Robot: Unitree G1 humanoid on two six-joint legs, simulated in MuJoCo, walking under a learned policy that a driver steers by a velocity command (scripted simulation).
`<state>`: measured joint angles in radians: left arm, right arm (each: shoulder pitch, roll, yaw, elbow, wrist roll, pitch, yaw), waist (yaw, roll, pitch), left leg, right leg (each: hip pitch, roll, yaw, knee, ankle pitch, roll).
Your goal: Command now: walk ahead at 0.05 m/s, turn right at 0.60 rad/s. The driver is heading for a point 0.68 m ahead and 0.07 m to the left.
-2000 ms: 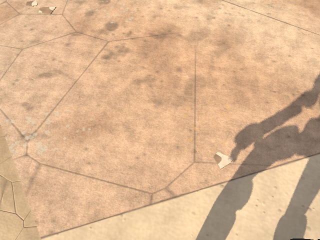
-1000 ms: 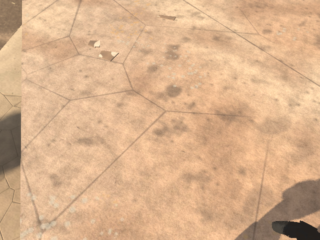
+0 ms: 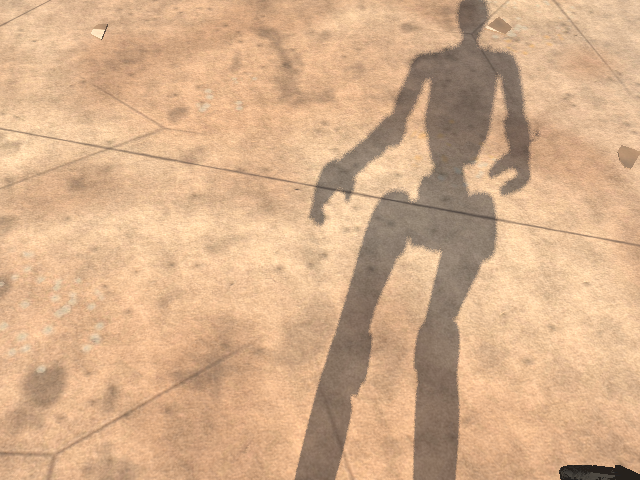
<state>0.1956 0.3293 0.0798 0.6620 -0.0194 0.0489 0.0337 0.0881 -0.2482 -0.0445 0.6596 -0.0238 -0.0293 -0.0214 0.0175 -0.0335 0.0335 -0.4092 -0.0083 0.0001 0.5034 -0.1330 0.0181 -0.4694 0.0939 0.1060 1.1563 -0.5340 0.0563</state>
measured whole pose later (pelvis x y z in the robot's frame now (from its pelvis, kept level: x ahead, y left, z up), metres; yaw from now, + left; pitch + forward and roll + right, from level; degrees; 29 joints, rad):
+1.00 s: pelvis +0.07 +0.00 +0.02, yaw +10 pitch +2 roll -3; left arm 0.05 0.30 0.09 0.71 0.00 -0.04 0.00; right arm 0.37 -0.27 -0.06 0.76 0.02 0.01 -0.04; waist -0.04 -0.02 0.04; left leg -0.08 -0.04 -0.11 0.36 -0.30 0.06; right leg -0.60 0.00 0.05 0.77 -0.14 0.06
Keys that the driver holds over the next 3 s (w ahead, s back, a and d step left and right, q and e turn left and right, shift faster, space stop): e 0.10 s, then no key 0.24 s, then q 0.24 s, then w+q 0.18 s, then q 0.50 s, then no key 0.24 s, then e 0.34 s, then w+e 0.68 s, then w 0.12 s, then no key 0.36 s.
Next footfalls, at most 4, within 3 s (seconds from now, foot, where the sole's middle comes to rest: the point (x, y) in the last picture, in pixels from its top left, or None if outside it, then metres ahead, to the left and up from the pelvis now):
0.28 right None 0.04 -0.14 -0.77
0.72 left None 0.02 0.07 -0.77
1.16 right None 0.30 -0.08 -0.77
1.52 left None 0.16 0.14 -0.77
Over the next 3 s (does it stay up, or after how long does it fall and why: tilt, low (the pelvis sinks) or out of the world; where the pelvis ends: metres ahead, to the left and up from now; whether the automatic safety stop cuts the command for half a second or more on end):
stays up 0.58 0.00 0.01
